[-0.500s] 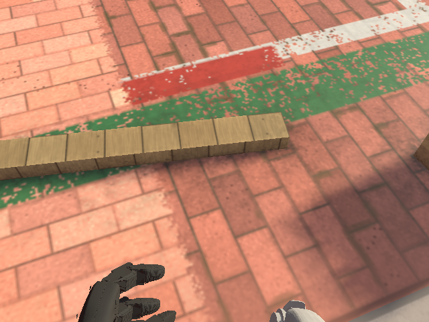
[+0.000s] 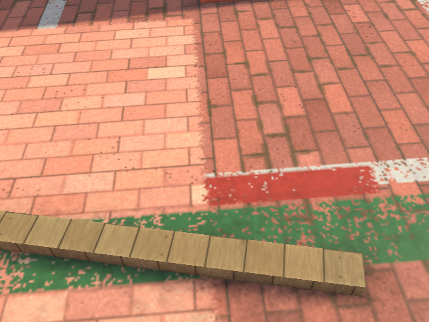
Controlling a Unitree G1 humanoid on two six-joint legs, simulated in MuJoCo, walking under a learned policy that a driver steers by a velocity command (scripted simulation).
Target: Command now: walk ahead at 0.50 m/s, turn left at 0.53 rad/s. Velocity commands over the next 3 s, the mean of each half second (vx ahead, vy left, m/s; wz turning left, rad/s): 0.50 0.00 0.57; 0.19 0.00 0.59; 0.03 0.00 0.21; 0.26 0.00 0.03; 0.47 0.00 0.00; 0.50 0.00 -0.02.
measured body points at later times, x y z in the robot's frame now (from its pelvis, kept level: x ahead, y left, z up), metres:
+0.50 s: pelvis +0.29 +0.00 +0.00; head +0.33 +0.02 +0.44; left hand +0.48 +0.28 -0.07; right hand +0.40 -0.26 -0.12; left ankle +0.16 +0.08 -0.74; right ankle +0.49 -0.10 -0.71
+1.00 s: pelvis +0.43 +0.05 -0.01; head +0.45 +0.09 +0.43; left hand +0.37 +0.36 -0.13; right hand +0.75 -0.04 -0.08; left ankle +0.42 +0.16 -0.74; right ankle +0.49 -0.09 -0.73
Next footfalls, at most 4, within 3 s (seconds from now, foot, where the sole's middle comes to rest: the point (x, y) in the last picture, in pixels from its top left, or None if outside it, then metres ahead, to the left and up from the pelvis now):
0.14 left None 0.20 0.08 -0.77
0.54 right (268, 321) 0.53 -0.07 -0.77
0.98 left None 0.45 0.19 -0.77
1.34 right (249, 309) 0.57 -0.02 -0.77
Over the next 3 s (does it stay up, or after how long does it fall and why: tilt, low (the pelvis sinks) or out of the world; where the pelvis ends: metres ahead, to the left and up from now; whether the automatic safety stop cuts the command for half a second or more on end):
stays up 0.94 0.57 -0.02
